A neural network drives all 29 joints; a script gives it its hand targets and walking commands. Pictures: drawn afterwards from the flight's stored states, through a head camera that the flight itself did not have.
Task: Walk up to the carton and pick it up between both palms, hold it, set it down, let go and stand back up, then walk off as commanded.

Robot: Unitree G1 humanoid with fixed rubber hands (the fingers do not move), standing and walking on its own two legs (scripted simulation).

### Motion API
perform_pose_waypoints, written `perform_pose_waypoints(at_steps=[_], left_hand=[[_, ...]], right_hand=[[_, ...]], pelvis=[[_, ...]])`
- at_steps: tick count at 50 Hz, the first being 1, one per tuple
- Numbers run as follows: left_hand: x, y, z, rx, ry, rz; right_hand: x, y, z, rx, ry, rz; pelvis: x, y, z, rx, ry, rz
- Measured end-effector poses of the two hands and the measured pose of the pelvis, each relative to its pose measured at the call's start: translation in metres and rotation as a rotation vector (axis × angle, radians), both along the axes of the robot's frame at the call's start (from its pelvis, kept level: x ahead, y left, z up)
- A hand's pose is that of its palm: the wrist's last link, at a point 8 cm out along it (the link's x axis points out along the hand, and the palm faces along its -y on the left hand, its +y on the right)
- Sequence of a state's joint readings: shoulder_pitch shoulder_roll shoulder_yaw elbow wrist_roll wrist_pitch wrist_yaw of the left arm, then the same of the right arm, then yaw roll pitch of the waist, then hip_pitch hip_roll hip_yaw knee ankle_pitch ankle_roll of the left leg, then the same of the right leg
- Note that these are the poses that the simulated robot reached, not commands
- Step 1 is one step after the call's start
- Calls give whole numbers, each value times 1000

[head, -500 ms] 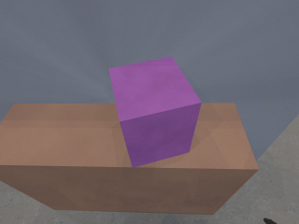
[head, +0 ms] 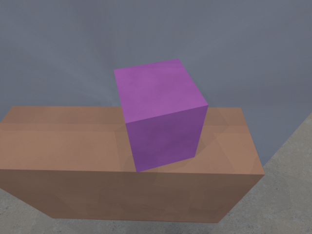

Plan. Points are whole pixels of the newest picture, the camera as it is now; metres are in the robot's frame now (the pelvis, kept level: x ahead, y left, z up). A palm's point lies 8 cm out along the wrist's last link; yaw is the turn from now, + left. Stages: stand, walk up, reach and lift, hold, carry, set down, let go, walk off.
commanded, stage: walk up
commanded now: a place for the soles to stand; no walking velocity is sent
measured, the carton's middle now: (157, 116) +0.46 +0.04 +0.02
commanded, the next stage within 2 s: reach and lift in 0.40 s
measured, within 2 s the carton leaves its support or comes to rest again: neither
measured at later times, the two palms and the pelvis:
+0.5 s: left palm out of the picture +0.08 +0.31 -0.10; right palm out of the picture +0.11 -0.31 -0.10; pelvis +0.00 +0.00 +0.00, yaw +0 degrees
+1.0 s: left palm (73, 220) +0.18 +0.25 -0.07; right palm out of the picture +0.16 -0.30 -0.07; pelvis +0.00 +0.00 +0.00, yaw +1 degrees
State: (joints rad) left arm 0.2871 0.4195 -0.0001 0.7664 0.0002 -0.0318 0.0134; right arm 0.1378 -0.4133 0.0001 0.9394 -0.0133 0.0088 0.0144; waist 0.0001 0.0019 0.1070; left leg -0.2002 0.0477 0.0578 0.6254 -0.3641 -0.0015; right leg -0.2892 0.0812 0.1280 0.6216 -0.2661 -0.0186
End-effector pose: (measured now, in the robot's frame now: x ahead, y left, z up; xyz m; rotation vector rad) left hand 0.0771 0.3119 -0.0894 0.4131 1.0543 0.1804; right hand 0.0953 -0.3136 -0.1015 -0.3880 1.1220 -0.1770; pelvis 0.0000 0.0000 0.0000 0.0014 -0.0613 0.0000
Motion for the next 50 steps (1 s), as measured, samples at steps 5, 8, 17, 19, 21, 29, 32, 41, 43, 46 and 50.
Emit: perform_pose_waypoints(at_steps=[5, 8, 17, 19, 21, 29, 32, 41, 43, 46, 50], left_hand=[[2, 1, -1, -2, 4, 0], [2, 1, -1, -2, 3, 0], [1, -1, 0, -1, 2, -1], [1, -1, 0, -1, 2, -1], [1, 0, 0, -1, 2, -1], [32, -16, -12, -4, 156, 105], [68, -38, -2, -39, 68, 76], [106, -69, 10, -104, -49, 37], [106, -69, 12, -110, -63, 42], [105, -68, 14, -114, -92, 45], [105, -66, 20, -122, -148, 47]], right_hand=[[3, 1, 1, -2, 0, 1], [5, 1, 1, -2, -5, 2], [6, 0, 1, 0, -11, 3], [6, 0, 1, -1, -11, 3], [6, 0, 1, -1, -11, 3], [41, 7, -7, 32, -120, 168], [53, 4, -5, 35, -151, 172], [69, -2, 18, 50, -261, 143], [68, 0, 21, 55, -265, 141], [67, 4, 26, 62, -278, 144], [63, 12, 36, 78, -312, 153]], pelvis=[[2, 2, 0, -2, 4, 0], [2, 1, 0, -2, 3, 0], [1, -1, 0, -1, 2, -1], [1, 0, 0, -1, 2, -1], [1, 0, 0, -1, 2, -1], [0, -3, -9, 23, 15, 11], [4, -8, -9, 25, 20, 13], [13, -15, -4, 7, 26, 11], [12, -14, -2, 3, 24, 14], [9, -11, 0, -2, 22, 15], [4, -5, 3, -11, 13, 16]])
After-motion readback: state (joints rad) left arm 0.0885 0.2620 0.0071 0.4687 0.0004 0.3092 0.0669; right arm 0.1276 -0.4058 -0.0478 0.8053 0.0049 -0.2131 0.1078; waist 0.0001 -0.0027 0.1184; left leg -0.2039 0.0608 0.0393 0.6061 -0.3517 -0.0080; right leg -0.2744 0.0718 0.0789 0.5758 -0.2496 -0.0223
